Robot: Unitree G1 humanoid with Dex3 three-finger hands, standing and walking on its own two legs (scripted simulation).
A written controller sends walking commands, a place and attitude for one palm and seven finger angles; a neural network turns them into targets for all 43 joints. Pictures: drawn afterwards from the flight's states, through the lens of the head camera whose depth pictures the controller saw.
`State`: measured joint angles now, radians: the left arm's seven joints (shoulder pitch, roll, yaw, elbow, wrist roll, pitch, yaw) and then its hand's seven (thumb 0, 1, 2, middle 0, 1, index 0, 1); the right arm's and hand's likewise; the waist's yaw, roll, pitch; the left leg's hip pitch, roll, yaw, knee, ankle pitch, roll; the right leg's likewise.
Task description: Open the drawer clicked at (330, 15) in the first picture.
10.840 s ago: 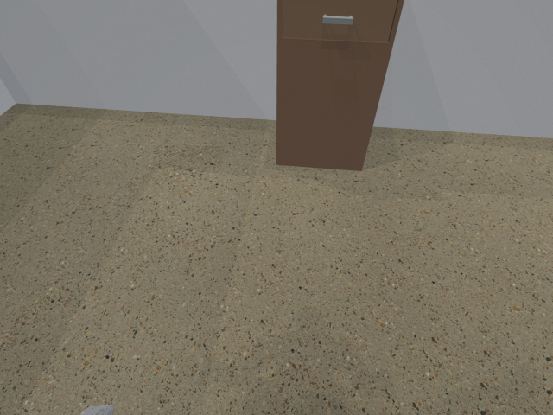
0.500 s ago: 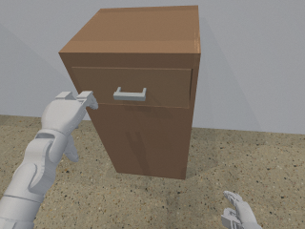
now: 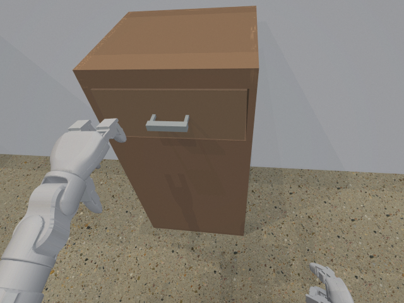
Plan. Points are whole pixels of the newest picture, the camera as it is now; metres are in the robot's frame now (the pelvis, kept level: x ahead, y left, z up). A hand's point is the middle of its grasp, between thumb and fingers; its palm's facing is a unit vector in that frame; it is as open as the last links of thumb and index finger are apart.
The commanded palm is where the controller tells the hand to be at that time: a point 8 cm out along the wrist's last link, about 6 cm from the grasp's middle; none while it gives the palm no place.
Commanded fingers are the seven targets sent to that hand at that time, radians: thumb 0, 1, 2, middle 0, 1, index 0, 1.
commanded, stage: move the hooked fingers above the handle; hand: left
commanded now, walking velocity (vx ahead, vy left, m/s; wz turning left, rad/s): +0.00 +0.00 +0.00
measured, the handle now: (168, 121) +0.57 +0.19 +0.02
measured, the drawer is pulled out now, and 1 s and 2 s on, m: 0.00 0.00 0.00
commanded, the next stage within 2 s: none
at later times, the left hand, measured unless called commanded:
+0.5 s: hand (128, 151) +0.37 +0.22 +0.11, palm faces +0.00 -0.05 -1.00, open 13.8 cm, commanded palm +0.36 +0.22 +0.17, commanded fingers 0.00 -0.50 0.30 -0.30 -1.20 -0.30 -1.20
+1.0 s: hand (146, 136) +0.44 +0.20 +0.09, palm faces -0.02 -0.03 -1.00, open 13.8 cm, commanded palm +0.43 +0.21 +0.15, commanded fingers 0.00 -0.50 0.30 -0.30 -1.20 -0.30 -1.20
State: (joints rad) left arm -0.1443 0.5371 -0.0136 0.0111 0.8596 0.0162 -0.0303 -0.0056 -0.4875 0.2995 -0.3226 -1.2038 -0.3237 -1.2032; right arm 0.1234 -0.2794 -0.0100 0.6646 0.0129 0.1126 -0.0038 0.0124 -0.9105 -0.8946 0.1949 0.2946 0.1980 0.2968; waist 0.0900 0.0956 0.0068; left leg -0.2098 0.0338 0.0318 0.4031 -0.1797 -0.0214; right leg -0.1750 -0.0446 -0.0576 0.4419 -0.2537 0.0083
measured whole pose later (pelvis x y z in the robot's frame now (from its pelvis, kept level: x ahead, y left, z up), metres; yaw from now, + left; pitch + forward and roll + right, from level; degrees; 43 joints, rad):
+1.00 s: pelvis +0.02 +0.00 -0.01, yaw -1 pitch +6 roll +1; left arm -0.61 0.46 -0.13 0.61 0.97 -0.02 0.05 -0.01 -0.49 0.30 -0.32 -1.20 -0.32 -1.20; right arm 0.23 -0.26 -0.03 0.68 0.02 0.11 -0.03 0.01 -0.91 -0.89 0.20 0.29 0.20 0.30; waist 0.01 0.05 -0.05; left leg -0.36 0.04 0.05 0.50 -0.24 -0.02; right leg -0.33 -0.04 -0.04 0.53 -0.31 0.01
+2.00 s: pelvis +0.02 +0.01 -0.02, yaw -2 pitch +12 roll +0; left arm -0.86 0.45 -0.12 0.95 1.04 0.01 0.15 -0.01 -0.49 0.30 -0.32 -1.20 -0.32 -1.20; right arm 0.32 -0.26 -0.06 0.71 0.01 0.12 -0.01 0.01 -0.91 -0.89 0.20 0.29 0.20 0.30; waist -0.08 0.04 -0.11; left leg -0.52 0.06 0.06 0.60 -0.29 -0.02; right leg -0.48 -0.03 -0.02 0.60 -0.33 0.01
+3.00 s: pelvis +0.02 +0.00 -0.02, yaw -2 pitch +15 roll +0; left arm -0.85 0.45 -0.08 1.05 1.08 -0.01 0.26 -0.01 -0.49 0.30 -0.32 -1.21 -0.32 -1.20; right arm 0.33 -0.26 -0.07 0.72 0.00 0.10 -0.01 0.01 -0.91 -0.89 0.20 0.29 0.20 0.30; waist -0.10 0.04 -0.12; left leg -0.62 0.06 0.06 0.67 -0.31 -0.02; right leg -0.58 -0.02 -0.02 0.67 -0.35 0.01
